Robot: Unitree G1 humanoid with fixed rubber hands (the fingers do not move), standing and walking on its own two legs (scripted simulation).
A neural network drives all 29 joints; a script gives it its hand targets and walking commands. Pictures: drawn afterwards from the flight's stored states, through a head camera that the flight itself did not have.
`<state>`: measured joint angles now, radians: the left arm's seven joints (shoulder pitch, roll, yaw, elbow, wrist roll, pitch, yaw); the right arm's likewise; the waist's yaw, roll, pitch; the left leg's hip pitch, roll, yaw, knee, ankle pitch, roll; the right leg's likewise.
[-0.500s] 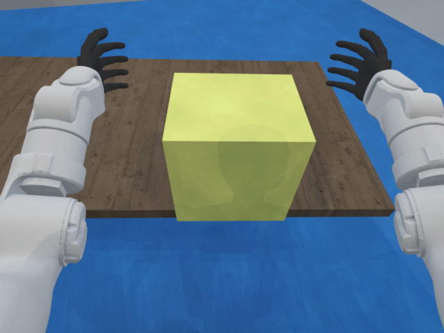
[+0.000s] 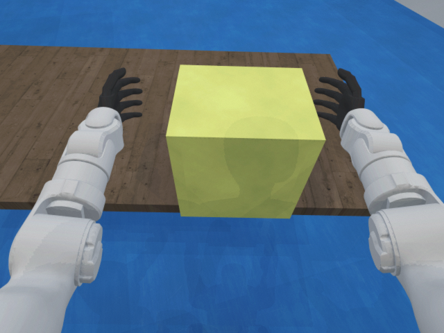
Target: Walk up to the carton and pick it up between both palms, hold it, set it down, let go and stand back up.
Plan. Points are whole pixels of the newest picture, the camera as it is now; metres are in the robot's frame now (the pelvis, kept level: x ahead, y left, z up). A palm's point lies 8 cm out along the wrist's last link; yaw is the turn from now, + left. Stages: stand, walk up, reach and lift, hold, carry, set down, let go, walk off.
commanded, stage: reach and lift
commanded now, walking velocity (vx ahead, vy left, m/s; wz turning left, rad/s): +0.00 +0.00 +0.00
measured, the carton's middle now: (238, 146) +0.47 -0.01 +0.08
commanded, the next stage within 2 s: none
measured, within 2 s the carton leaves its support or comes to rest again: neither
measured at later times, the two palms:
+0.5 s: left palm (128, 129) +0.44 +0.20 +0.13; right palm (334, 128) +0.47 -0.18 +0.14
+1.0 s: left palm (150, 129) +0.45 +0.16 +0.13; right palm (329, 128) +0.46 -0.17 +0.14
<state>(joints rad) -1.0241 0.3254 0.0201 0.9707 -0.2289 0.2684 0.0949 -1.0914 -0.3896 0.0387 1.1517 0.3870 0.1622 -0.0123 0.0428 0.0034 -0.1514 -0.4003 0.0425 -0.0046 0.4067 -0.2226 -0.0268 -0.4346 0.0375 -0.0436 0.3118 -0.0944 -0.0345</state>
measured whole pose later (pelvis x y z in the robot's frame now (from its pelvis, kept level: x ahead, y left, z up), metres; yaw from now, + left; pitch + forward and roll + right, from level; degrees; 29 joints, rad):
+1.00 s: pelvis -0.01 -0.01 +0.00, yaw +0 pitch +17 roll +0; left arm -1.10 0.15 0.15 1.30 -0.09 -0.10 0.15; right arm -1.11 -0.24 -0.04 1.28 0.25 -0.03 -0.08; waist 0.03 -0.01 -0.22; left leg -0.51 0.04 0.02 0.42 -0.20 -0.03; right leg -0.57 0.03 -0.02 0.37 -0.10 -0.04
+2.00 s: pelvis +0.02 +0.03 +0.00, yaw -1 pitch +3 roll -1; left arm -0.82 -0.10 0.47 0.72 0.34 0.17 0.08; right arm -0.84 -0.08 -0.48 0.96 -0.23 -0.08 0.05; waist 0.00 -0.01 -0.02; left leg -0.16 0.02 0.05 0.37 -0.26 0.01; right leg -0.21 0.01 -0.02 0.29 -0.14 0.00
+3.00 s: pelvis -0.02 +0.01 +0.01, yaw +2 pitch -1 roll +0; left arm -0.88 0.02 0.36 0.78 0.22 0.39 0.10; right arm -0.93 -0.11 -0.36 1.06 -0.08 0.08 -0.03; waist -0.04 -0.03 -0.07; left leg -0.12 0.00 0.00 0.32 -0.18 0.00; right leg -0.16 -0.01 -0.08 0.28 -0.10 -0.01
